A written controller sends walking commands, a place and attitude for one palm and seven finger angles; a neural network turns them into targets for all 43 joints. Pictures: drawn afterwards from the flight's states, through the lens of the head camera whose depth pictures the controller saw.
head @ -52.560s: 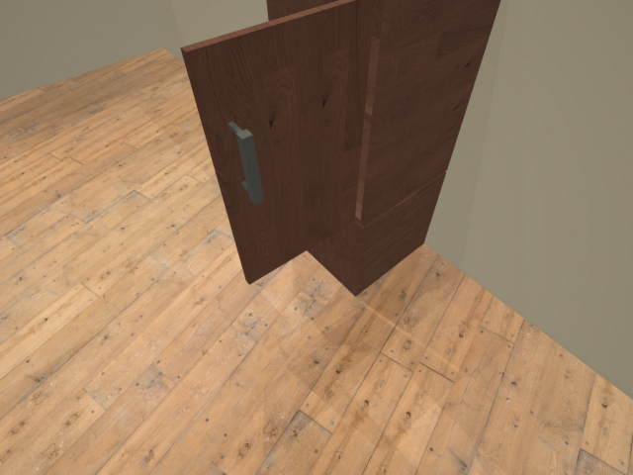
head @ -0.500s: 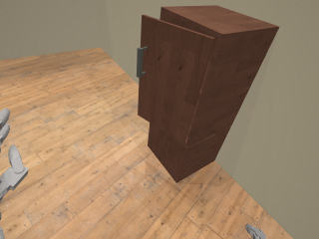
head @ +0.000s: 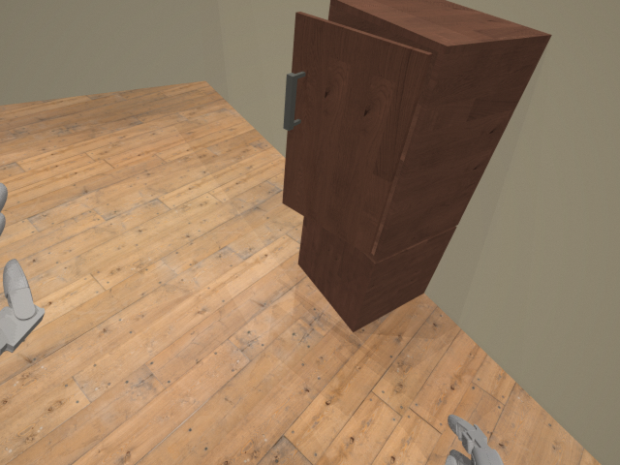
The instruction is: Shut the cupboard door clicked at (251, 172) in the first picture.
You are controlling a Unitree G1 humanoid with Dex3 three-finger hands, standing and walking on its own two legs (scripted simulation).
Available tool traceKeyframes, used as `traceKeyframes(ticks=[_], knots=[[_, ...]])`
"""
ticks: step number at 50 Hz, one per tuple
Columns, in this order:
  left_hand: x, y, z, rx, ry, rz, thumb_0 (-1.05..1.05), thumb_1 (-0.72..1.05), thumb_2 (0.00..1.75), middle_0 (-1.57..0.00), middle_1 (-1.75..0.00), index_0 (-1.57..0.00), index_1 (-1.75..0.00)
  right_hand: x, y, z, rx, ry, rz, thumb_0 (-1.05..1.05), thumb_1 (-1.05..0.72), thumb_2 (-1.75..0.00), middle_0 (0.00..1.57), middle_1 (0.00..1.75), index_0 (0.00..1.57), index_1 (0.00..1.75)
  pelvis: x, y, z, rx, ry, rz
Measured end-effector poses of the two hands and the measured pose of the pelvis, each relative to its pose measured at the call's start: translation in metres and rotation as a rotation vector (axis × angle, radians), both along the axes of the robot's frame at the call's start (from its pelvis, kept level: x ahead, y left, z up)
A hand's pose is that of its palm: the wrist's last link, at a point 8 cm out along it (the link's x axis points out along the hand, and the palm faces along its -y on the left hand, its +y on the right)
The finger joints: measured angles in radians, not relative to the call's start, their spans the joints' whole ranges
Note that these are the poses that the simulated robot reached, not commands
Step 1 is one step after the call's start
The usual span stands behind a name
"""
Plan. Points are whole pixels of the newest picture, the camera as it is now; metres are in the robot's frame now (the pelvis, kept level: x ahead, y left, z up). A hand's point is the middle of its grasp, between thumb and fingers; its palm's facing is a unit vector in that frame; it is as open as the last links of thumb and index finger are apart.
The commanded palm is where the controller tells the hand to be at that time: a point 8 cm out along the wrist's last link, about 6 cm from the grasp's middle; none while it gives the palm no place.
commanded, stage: stop stepping back and stand still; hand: left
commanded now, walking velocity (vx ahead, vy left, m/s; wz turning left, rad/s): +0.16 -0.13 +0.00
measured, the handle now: (294, 101) +1.00 +0.06 +0.05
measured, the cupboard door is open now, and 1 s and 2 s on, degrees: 18 18 18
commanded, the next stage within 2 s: let the arm hang, fingers relaxed in 0.20 s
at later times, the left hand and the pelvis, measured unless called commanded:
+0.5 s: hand out of the picture +0.15 +0.21 -0.11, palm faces +0.04 -0.96 -0.26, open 7.4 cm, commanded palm none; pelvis +0.00 +0.01 -0.01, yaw +2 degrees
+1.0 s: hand out of the picture -0.04 +0.21 -0.16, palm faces +0.04 -0.98 -0.20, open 7.3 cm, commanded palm none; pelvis +0.02 +0.04 +0.02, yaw +0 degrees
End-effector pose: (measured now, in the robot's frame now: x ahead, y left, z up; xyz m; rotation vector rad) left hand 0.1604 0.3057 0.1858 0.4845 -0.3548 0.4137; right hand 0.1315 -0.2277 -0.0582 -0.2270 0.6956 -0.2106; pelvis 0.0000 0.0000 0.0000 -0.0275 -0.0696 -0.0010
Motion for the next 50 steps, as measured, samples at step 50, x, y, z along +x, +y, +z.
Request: traceKeyframes(ticks=[50], knots=[[-0.202,-0.045,-0.313,-0.627,1.782,0.252,0.0,0.92,0.9,-0.19,-0.3,-0.2,-0.3,-0.143,0.052,-0.074,0.161,0.746,-0.084,0.0,-0.91,-0.9,0.2,0.3,0.2,0.3,0.016,0.036,0.016,0.024,0.036,0.005]])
